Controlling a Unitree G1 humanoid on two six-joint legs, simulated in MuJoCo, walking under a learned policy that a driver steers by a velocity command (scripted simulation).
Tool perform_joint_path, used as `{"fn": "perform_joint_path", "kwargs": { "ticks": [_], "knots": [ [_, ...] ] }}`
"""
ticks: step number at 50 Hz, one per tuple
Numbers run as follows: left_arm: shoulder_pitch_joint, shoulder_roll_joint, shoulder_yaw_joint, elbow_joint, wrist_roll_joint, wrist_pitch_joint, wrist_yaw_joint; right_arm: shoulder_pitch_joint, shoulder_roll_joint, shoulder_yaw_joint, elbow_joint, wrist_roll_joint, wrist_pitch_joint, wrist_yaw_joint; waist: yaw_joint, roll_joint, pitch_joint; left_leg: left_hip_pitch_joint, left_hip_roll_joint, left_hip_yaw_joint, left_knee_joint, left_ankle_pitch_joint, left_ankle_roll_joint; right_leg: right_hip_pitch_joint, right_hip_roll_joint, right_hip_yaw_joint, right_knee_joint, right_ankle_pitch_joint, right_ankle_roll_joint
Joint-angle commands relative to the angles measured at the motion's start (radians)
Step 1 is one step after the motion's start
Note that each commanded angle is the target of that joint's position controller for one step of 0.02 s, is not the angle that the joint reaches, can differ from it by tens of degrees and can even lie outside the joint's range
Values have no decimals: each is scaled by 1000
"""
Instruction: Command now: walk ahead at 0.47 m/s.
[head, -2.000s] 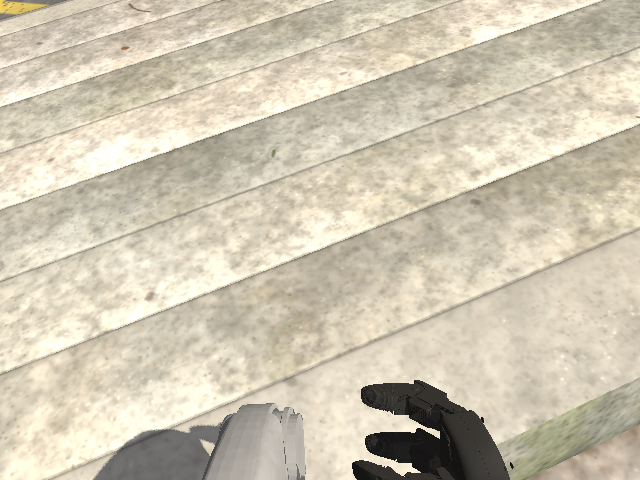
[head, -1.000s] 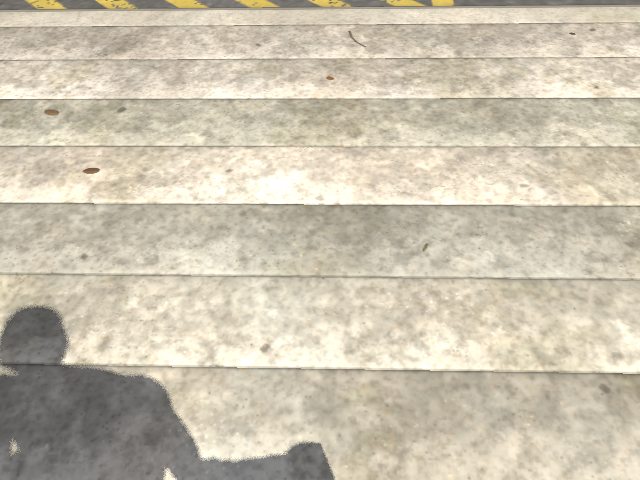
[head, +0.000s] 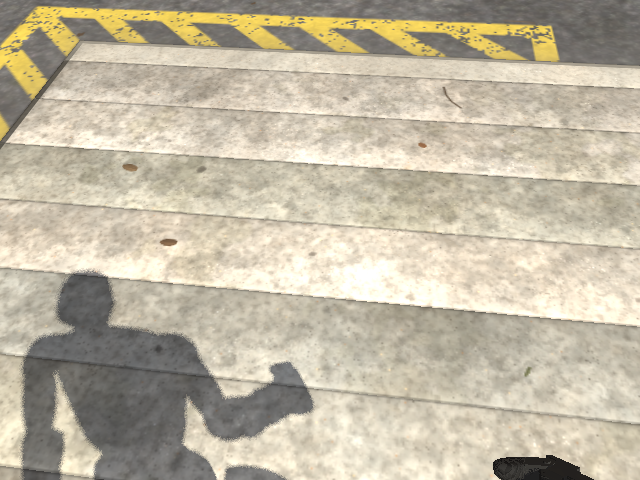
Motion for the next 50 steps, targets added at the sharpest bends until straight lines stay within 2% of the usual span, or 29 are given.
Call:
{"fn": "perform_joint_path", "kwargs": {
  "ticks": [1,2,3,4,5,7,9,12,14,16,20,22,24,26,27,28,29,30,32,33,36,39,41,43,45,47,48,49,50],
  "knots": [
    [-378,-30,-11,-337,-7,-45,-47,254,28,-18,201,-18,-19,-4,-20,49,20,320,261,-795,-885,-244,84,-610,39,68,803,-60,-112],
    [-288,-82,-39,-333,3,-33,-44,203,89,-4,225,-24,-30,8,64,1,30,267,206,-563,-814,-62,13,-588,5,80,736,26,-125],
    [-182,-82,-46,-298,-14,-17,-41,176,129,-1,236,-28,-37,19,115,-14,37,256,163,-391,-785,82,-24,-568,7,88,714,27,-132],
    [-123,-82,-50,-271,-35,8,-15,143,100,-9,222,-23,-37,18,142,39,71,246,157,-276,-841,110,-12,-596,3,63,609,-35,-96],
    [-122,-48,-49,-267,-33,32,7,138,94,-3,232,-20,-47,21,152,27,94,207,147,-217,-888,143,-9,-590,-5,42,555,-48,-73],
    [-208,23,-33,-296,-7,40,27,133,62,7,238,-16,-73,22,147,41,126,127,94,-86,-1017,323,-3,-538,-8,-25,363,96,-39],
    [-264,62,-25,-315,7,31,26,189,-15,-1,255,6,-83,-2,118,76,114,153,73,-46,-1102,387,26,-486,-18,-118,165,199,14],
    [-367,74,-15,-311,-2,23,12,362,-112,-28,289,9,-87,-27,31,32,59,465,115,-123,-1158,424,43,-561,-88,-196,-35,259,34],
    [-468,79,-7,-323,-12,18,-1,427,-124,-37,296,-4,-79,-36,-25,18,64,691,167,-179,-1164,447,46,-671,-115,-194,-173,254,48],
    [-566,63,-7,-348,-19,12,-11,459,-118,-43,292,-2,-62,-37,-63,39,81,836,213,-212,-1173,449,63,-721,-121,-196,-312,185,61],
    [-652,57,-9,-366,-29,0,-30,455,-127,-54,273,19,-43,-36,-85,69,135,923,238,-192,-1177,485,89,-610,-95,-236,-565,62,78],
    [-672,61,-9,-369,-25,-6,-36,452,-145,-61,271,21,-32,-35,-88,84,160,936,222,-157,-1134,665,80,-505,-57,-276,-683,2,59],
    [-608,106,6,-369,-14,-17,-38,469,-182,-74,273,23,-26,-36,-52,155,110,968,215,-151,-1010,1076,59,-319,12,-310,-750,-50,30],
    [-293,221,59,-289,-8,-16,-21,437,-201,-81,261,14,-20,-46,93,200,-65,881,162,-82,-692,1277,10,85,51,-320,-772,3,-39],
    [-83,299,86,-246,5,-5,-2,395,-191,-73,216,1,-33,-48,176,127,-224,610,118,-83,-408,979,-15,456,-105,-121,-679,94,-96],
    [-8,387,104,-237,24,0,7,488,-37,-30,179,-1,-62,-28,102,-216,-386,169,-83,-123,2,305,-99,832,-378,427,-787,-57,-306],
    [-39,306,86,-246,14,7,15,424,-105,-48,180,15,-94,-19,115,-204,-441,86,-89,-287,194,74,-95,796,-376,575,-930,-63,-296],
    [-114,242,71,-267,9,13,26,308,-163,-67,127,41,-112,-14,104,-189,-280,6,-31,-296,240,138,-78,662,-313,387,-936,-2,-224],
    [-208,171,52,-294,4,8,17,205,-165,-72,72,26,-118,-24,38,-2,-127,40,38,-254,136,259,-65,364,-239,171,-981,138,-175],
    [-220,152,45,-299,12,2,19,212,-153,-74,57,20,-110,-28,4,-3,-101,74,59,-258,113,278,-64,285,-214,129,-1013,143,-174],
    [-203,184,56,-299,-1,-9,31,210,-125,-73,13,13,-82,-36,-45,-31,-19,34,84,-253,20,284,-88,162,-181,94,-1081,124,-184],
    [-196,216,68,-306,-2,-8,55,92,-114,-65,-41,-3,-72,-40,-40,-21,46,98,65,-218,-292,426,-130,-14,-114,-9,-1098,144,-149],
    [-166,247,83,-309,-9,1,67,-1,-84,-53,-57,-5,-77,-39,0,-62,36,247,10,-196,-526,569,-148,-73,-64,-59,-1077,96,-114],
    [-119,277,97,-310,-25,3,71,-58,-113,-62,-73,18,-77,-35,28,-89,22,285,-15,-215,-647,605,-160,-7,-100,-2,-1052,9,-108],
    [-99,262,99,-310,-34,9,71,-66,-159,-82,-78,29,-77,-30,32,-93,15,292,-14,-251,-730,589,-144,90,-145,76,-985,-67,-89],
    [-95,258,105,-315,-24,22,69,-39,-187,-103,-81,24,-83,-27,10,-98,4,352,-26,-242,-766,513,-111,131,-156,124,-888,-85,-57],
    [-97,235,102,-326,-14,28,68,37,-206,-119,-62,14,-85,-27,-23,-97,-30,456,-41,-215,-789,475,-88,122,-115,116,-797,-30,-34],
    [-108,184,85,-347,-2,27,63,166,-235,-134,-47,-1,-89,-29,-83,-62,-124,667,40,-274,-765,474,-46,34,-50,67,-590,-54,6],
    [-84,114,61,-376,32,23,61,324,-304,-149,-33,-4,-80,-36,-113,142,-265,930,236,-502,-770,481,-14,-140,38,-48,-267,-358,52]
  ]
}}
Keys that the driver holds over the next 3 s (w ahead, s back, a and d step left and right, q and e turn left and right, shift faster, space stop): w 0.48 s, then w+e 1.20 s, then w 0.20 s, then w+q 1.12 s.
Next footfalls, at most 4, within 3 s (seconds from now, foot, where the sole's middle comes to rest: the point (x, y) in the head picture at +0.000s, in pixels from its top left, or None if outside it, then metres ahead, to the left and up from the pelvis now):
0.54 right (418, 478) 0.49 -0.13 -0.65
0.98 left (307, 338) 0.80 0.08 -0.65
1.52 right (458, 286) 0.93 -0.28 -0.65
2.00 left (448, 182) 1.29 -0.31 -0.65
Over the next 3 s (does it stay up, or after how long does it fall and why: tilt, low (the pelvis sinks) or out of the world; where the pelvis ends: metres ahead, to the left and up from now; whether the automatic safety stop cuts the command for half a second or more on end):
stays up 1.55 -0.50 0.10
